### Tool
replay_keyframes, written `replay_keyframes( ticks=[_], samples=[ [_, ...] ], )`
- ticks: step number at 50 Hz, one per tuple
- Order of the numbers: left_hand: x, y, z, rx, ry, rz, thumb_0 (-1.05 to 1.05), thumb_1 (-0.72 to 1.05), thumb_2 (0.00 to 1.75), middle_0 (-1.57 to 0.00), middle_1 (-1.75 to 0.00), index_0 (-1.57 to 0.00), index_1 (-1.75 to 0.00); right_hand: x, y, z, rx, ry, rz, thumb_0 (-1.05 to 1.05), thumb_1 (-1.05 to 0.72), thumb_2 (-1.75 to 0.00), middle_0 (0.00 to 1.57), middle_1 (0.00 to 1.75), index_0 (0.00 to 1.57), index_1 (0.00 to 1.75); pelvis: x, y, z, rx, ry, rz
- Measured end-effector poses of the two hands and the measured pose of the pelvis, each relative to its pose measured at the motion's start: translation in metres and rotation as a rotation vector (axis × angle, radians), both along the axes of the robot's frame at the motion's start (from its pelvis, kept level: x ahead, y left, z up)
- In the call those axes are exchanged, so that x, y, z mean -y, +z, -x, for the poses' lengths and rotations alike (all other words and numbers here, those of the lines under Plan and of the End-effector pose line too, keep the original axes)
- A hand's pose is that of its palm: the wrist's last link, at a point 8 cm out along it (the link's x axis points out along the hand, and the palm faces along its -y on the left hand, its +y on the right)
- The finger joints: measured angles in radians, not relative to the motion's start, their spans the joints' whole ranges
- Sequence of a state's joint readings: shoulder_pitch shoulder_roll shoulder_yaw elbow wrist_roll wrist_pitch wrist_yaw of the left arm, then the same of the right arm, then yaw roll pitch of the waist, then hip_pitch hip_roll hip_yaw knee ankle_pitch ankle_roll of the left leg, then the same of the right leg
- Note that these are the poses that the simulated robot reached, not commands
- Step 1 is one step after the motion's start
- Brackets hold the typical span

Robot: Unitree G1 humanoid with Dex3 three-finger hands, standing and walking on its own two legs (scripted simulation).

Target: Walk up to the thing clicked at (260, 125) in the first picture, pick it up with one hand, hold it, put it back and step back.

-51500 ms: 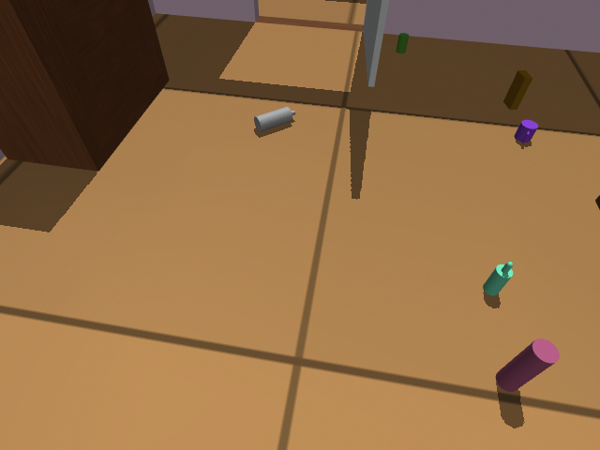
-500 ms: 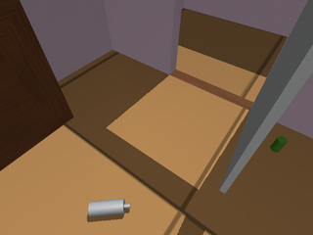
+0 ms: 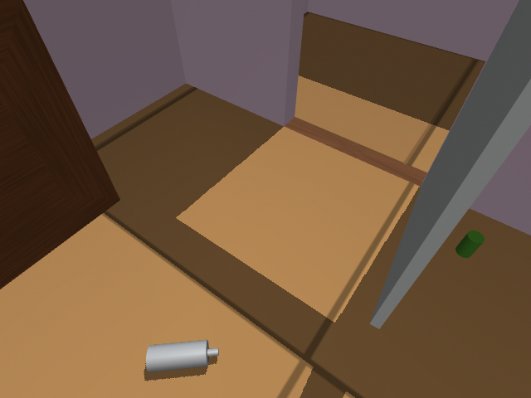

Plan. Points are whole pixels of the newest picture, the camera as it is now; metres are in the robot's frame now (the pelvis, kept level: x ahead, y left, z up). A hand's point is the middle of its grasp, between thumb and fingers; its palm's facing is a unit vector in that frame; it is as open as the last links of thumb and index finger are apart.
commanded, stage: stand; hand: left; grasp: from above
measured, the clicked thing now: (184, 355) +0.40 +0.28 -0.74
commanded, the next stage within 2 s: step back in 0.70 s
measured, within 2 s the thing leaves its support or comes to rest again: neither
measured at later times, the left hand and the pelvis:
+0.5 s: hand out of the picture +0.07 +0.25 -0.16, palm faces +0.00 -0.94 -0.34, open 7.4 cm; pelvis +0.00 +0.00 +0.00, yaw +0 degrees
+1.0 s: hand out of the picture +0.06 +0.27 -0.17, palm faces -0.04 -0.91 -0.40, open 7.4 cm; pelvis -0.05 -0.01 -0.02, yaw +0 degrees
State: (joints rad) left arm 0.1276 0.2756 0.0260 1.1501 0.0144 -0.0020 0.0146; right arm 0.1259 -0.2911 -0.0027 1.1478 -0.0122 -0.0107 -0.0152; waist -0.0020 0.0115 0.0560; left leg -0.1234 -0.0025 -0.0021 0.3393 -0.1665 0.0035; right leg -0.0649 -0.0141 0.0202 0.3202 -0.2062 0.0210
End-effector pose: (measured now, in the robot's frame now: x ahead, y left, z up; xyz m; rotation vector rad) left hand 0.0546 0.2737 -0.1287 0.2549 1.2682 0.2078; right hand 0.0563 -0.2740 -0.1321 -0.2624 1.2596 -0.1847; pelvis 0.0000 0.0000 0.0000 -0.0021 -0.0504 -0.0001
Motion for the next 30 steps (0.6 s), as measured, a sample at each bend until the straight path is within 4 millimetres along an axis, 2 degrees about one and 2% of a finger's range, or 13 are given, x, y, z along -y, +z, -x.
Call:
replay_keyframes(
  ticks=[13, 30],
  samples=[
    [-0.016, 0.007, -0.008, 0.022, -0.010, -0.038, 0.01, 0.90, 0.90, -0.20, -0.30, -0.20, -0.30, 0.016, 0.007, -0.008, 0.020, 0.007, 0.034, 0.01, -0.91, -0.89, 0.20, 0.30, 0.21, 0.30, 0.001, 0.000, 0.000, -0.003, 0.002, 0.000],
    [-0.014, 0.008, -0.010, 0.027, -0.024, -0.033, 0.01, 0.90, 0.90, -0.20, -0.30, -0.20, -0.30, 0.019, 0.008, -0.008, 0.017, 0.014, 0.030, 0.01, -0.91, -0.89, 0.20, 0.30, 0.21, 0.30, 0.003, 0.001, 0.000, -0.006, 0.003, 0.000]
  ],
)
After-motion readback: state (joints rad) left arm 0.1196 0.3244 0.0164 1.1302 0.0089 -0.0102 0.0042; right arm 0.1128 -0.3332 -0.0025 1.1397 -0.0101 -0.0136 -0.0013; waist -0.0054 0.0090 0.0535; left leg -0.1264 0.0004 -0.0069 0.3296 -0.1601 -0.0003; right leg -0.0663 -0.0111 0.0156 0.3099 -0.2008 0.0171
